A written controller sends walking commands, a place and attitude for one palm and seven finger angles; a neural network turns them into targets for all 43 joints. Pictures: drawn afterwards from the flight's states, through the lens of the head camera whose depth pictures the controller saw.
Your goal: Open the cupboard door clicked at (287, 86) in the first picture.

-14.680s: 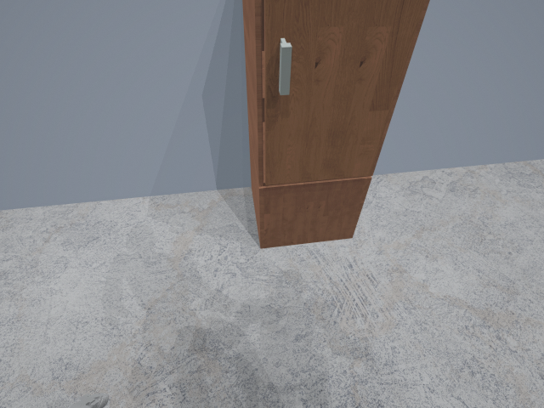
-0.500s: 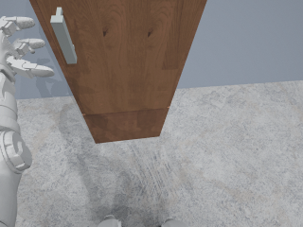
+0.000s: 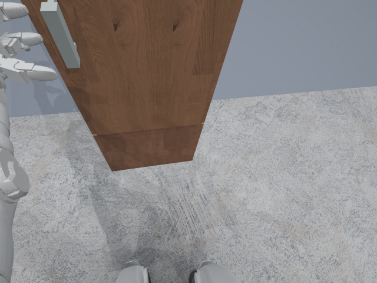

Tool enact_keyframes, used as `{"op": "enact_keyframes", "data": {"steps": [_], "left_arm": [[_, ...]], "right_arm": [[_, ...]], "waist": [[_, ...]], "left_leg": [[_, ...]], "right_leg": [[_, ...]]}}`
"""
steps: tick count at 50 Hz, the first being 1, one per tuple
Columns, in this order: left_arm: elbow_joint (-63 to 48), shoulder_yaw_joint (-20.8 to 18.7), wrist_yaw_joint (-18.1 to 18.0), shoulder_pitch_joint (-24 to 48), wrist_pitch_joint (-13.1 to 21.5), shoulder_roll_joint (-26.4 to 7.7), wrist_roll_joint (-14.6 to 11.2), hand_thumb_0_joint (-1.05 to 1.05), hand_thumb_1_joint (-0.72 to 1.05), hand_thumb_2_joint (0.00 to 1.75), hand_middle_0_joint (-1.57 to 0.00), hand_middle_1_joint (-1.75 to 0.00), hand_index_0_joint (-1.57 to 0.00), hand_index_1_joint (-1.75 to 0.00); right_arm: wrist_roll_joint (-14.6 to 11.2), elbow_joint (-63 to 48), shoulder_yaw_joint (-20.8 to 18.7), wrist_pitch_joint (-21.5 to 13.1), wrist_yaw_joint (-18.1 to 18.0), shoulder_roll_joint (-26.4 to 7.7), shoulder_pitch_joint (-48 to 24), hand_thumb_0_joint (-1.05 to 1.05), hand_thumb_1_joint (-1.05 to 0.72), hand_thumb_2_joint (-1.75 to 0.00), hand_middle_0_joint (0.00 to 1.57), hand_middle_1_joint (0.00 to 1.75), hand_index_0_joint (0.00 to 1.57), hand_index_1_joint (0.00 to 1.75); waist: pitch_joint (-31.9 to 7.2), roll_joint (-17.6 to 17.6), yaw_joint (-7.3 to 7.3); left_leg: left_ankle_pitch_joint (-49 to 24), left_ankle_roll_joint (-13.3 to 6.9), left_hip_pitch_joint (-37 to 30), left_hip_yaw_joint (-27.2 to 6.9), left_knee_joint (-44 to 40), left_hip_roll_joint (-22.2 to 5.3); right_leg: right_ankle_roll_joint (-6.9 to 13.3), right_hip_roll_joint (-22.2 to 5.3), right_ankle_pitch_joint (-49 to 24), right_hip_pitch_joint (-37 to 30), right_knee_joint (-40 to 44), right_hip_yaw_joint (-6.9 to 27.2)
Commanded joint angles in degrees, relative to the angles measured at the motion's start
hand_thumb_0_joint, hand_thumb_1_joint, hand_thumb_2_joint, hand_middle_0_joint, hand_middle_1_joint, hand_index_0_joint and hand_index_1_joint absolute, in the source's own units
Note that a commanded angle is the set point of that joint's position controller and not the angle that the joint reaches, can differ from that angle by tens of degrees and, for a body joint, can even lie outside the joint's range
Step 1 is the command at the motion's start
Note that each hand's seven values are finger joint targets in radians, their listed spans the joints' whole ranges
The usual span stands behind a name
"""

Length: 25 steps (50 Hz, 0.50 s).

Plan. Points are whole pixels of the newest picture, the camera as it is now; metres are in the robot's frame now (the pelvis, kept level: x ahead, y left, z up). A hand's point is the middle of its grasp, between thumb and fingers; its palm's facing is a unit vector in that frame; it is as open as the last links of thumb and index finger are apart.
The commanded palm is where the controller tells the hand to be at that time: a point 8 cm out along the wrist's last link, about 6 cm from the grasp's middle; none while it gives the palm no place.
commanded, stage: slide the fingers in behind the handle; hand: left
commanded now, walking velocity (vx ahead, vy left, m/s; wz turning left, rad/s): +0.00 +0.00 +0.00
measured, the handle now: (63, 31) +0.59 +0.18 +0.14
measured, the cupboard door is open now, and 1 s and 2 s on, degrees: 0 0 0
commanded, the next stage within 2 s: close the thumb around the handle in 1.70 s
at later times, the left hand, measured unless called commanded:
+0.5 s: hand (39, 51) +0.54 +0.22 +0.13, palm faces +0.07 -1.00 +0.01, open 14.0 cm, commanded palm +0.52 +0.25 +0.13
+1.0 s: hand (66, 50) +0.54 +0.17 +0.13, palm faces +0.07 -1.00 +0.01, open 13.9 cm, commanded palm +0.52 +0.21 +0.13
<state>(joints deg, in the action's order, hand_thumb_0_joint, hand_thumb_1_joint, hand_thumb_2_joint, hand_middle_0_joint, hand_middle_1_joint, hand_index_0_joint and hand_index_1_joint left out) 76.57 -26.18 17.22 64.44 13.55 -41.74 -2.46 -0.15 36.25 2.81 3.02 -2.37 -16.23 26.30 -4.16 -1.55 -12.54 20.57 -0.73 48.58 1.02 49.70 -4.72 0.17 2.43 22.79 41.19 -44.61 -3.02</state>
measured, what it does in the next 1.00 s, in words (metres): stands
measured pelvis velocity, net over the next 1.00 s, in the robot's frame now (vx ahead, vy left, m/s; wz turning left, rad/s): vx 0.00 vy -0.01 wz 0.01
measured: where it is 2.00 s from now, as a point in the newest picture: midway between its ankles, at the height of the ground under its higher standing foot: outside the picture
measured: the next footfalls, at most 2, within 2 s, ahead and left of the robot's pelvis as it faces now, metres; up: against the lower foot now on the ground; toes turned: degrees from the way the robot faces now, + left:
none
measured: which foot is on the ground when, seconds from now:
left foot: down 0.00-1.00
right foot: down 0.00-1.00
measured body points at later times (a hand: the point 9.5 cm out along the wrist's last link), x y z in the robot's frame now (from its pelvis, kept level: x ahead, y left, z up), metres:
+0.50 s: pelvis +0.01 +0.00 +0.00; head +0.12 +0.03 +0.44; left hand +0.53 +0.27 +0.14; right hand -0.02 -0.26 -0.10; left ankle +0.02 +0.11 -0.70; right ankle -0.02 -0.12 -0.70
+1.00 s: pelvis +0.00 -0.01 +0.00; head +0.11 +0.01 +0.44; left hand +0.53 +0.23 +0.14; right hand -0.03 -0.27 -0.11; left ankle +0.02 +0.11 -0.70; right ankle -0.02 -0.12 -0.70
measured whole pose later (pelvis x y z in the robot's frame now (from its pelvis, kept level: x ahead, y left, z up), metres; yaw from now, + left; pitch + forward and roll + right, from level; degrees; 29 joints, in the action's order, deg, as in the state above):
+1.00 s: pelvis +0.00 -0.01 +0.00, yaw +1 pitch +18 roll -3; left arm 72.1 -22.6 8.3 62.0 14.4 -30.4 -2.4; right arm 0.9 37.4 1.3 2.2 -0.1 -15.4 26.8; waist -5.1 -2.3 -11.4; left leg 20.5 -0.3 46.6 1.0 49.0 -4.3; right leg 0.6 2.1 23.5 39.7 -45.1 -3.0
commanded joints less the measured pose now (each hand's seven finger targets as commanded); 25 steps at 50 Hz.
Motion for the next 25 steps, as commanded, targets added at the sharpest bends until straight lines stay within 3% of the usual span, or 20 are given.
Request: {"op": "enact_keyframes", "data": {"steps": [1,2,3,4,7,8,10,13,15,18,20,23,25], "left_arm": [[-13.58,-0.83,0.96,25.60,3.29,-15.67,-1.47,0.00,-0.50,0.30,-0.30,-1.20,-0.30,-1.20],[-14.08,-2.03,1.05,25.07,3.36,-17.12,-1.59,0.00,-0.50,0.30,-0.30,-1.20,-0.30,-1.20],[-14.72,-2.61,1.19,24.31,3.52,-17.49,-1.86,0.00,-0.50,0.30,-0.30,-1.20,-0.30,-1.20],[-15.42,-2.24,1.31,23.89,3.68,-16.97,-1.93,0.00,-0.50,0.30,-0.30,-1.20,-0.30,-1.20],[-16.45,1.10,1.35,24.96,3.79,-11.57,-2.53,0.00,-0.50,0.30,-0.30,-1.20,-0.30,-1.20],[-15.89,-0.60,1.12,23.19,3.58,-12.85,-2.66,0.00,-0.50,0.30,-0.30,-1.20,-0.30,-1.20],[-16.17,1.17,0.82,24.08,3.20,-10.44,-2.92,0.00,-0.50,0.30,-0.30,-1.20,-0.30,-1.20],[-17.64,1.26,-0.61,25.15,3.34,-9.59,-2.55,0.00,-0.50,0.30,-0.30,-1.20,-0.30,-1.20],[-16.95,1.12,-1.54,23.84,3.27,-8.81,-2.40,0.00,-0.50,0.30,-0.30,-1.20,-0.30,-1.20],[-18.61,0.28,-3.00,24.02,4.06,-9.14,-1.83,0.00,-0.50,0.30,-0.30,-1.20,-0.30,-1.20],[-17.55,2.30,-3.68,24.44,3.95,-6.86,-1.38,0.00,-0.50,0.30,-0.30,-1.20,-0.30,-1.20],[-17.70,2.58,-4.32,26.34,4.23,-6.83,-1.06,0.00,-0.50,0.30,-0.30,-1.20,-0.30,-1.20],[-17.82,4.34,-4.22,25.93,4.34,-3.50,-1.54,0.00,-0.50,0.30,-0.30,-1.20,-0.30,-1.20]], "right_arm": [[0.08,-1.95,-4.24,-0.33,-0.84,-11.11,11.43,0.00,-0.90,-0.90,0.20,0.30,0.20,0.30],[0.07,-1.94,-4.34,-0.25,-0.73,-11.22,11.60,0.00,-0.90,-0.90,0.20,0.30,0.20,0.30],[0.09,-1.97,-4.48,-0.16,-0.76,-11.22,11.85,0.00,-0.90,-0.90,0.20,0.30,0.20,0.30],[0.10,-1.96,-4.49,-0.13,-0.71,-11.08,11.74,0.00,-0.90,-0.90,0.20,0.30,0.20,0.30],[0.13,-1.38,-4.85,-0.10,-0.43,-10.83,11.76,0.00,-0.90,-0.90,0.20,0.30,0.20,0.30],[0.26,-1.09,-4.97,-0.09,-0.41,-11.02,12.13,0.00,-0.90,-0.90,0.20,0.30,0.20,0.30],[0.23,-0.97,-4.94,-0.09,-0.22,-10.80,11.85,0.00,-0.90,-0.90,0.20,0.30,0.20,0.30],[0.54,-0.75,-5.08,-0.20,0.04,-10.67,11.89,0.00,-0.90,-0.90,0.20,0.30,0.20,0.30],[0.61,-0.82,-5.14,-0.41,0.31,-10.58,11.71,0.00,-0.90,-0.90,0.20,0.30,0.20,0.30],[0.82,-1.20,-5.21,-0.49,0.65,-10.42,11.39,0.00,-0.90,-0.90,0.20,0.30,0.20,0.30],[0.69,-1.35,-5.11,-0.50,0.88,-10.24,10.76,0.00,-0.90,-0.90,0.20,0.30,0.20,0.30],[0.71,-1.24,-5.17,-0.59,0.85,-10.41,10.63,0.00,-0.90,-0.90,0.20,0.30,0.20,0.30],[0.63,-1.37,-5.26,-0.90,1.08,-10.06,10.06,0.00,-0.90,-0.90,0.20,0.30,0.20,0.30]], "waist": [[-26.53,-8.84,0.08],[-27.83,-10.01,0.77],[-28.46,-9.05,0.82],[-28.13,-10.14,1.16],[-26.52,-10.31,-0.15],[-26.76,-9.82,0.57],[-25.24,-10.28,0.20],[-26.13,-11.78,0.21],[-25.47,-10.14,0.40],[-27.53,-10.41,1.09],[-25.30,-9.37,0.30],[-25.90,-8.77,-0.19],[-26.29,-9.71,-0.20]], "left_leg": [[-21.62,-1.79,-27.07,-3.50,-2.94,2.35],[-22.13,-1.65,-27.70,-3.48,-2.94,2.36],[-22.55,-1.69,-27.87,-3.45,-3.02,2.26],[-23.15,-1.57,-28.26,-3.47,-3.17,2.28],[-23.07,-1.55,-30.51,-3.73,-3.29,2.16],[-23.44,-1.49,-30.47,-3.87,-3.29,2.06],[-22.88,-1.43,-30.39,-4.01,-3.70,2.12],[-24.08,-1.24,-32.29,-4.34,-3.54,1.99],[-23.71,-1.21,-31.64,-4.30,-3.47,1.98],[-26.55,-1.10,-32.53,-4.38,-3.05,2.09],[-24.45,-1.08,-31.12,-4.19,-3.23,2.12],[-23.60,-1.13,-31.34,-4.56,-3.12,2.03],[-23.65,-0.96,-32.53,-4.49,-2.90,2.14]], "right_leg": [[-0.02,1.67,-20.73,-4.10,5.32,1.19],[-0.03,1.77,-20.99,-4.38,5.27,1.28],[-0.07,1.80,-21.37,-5.02,5.39,1.23],[0.06,1.86,-21.66,-4.95,5.35,1.14],[0.00,2.10,-20.46,-2.35,6.02,0.69],[0.19,2.08,-20.23,-2.49,6.01,0.55],[0.20,2.10,-19.52,-1.82,6.15,0.41],[0.36,1.99,-19.12,-0.55,5.96,0.23],[0.37,2.01,-19.04,-0.76,5.82,0.13],[0.40,1.91,-21.24,-1.77,4.94,0.20],[0.28,1.88,-20.23,-1.19,5.00,0.10],[0.25,1.79,-19.57,-0.77,4.85,0.31],[0.39,1.79,-19.14,0.01,4.92,0.21]]}}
